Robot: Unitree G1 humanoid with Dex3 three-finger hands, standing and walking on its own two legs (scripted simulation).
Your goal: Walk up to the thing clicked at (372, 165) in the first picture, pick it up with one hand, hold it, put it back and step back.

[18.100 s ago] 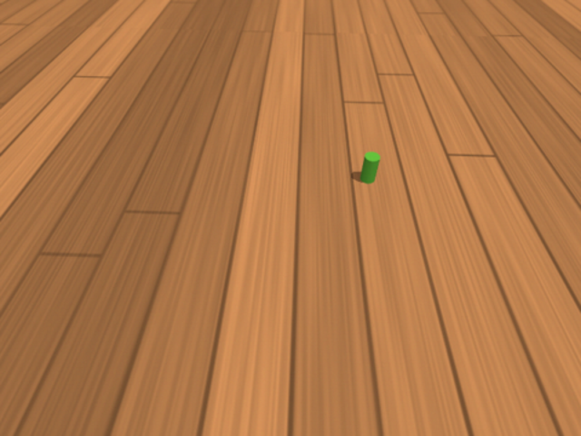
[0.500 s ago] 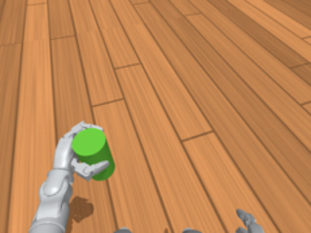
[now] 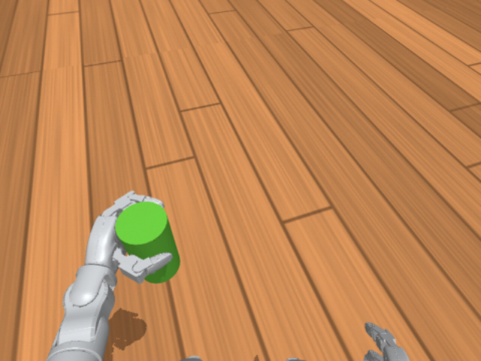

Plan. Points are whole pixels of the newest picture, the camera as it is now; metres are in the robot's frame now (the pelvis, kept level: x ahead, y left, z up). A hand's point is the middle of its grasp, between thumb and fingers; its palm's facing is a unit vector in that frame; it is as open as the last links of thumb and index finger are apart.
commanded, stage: hold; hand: left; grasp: from the side
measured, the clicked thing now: (151, 245) +0.31 +0.16 +0.00
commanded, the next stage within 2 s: crouch in 1.78 s
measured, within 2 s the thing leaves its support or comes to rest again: neither
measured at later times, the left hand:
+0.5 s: hand (146, 236) +0.31 +0.17 +0.03, palm faces -0.03 -1.00 -0.02, open 10.6 cm
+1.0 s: hand (147, 237) +0.31 +0.17 +0.03, palm faces -0.03 -1.00 -0.02, open 10.6 cm
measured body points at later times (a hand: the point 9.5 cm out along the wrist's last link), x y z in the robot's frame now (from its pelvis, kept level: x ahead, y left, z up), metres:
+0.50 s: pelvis +0.00 +0.00 +0.00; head +0.04 +0.01 +0.45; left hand +0.31 +0.22 +0.03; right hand +0.13 -0.24 -0.10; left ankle +0.02 +0.13 -0.70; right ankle +0.01 -0.13 -0.70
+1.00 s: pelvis +0.00 +0.00 +0.00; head +0.04 +0.01 +0.45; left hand +0.31 +0.22 +0.03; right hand +0.13 -0.24 -0.10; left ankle +0.02 +0.13 -0.70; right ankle +0.01 -0.13 -0.70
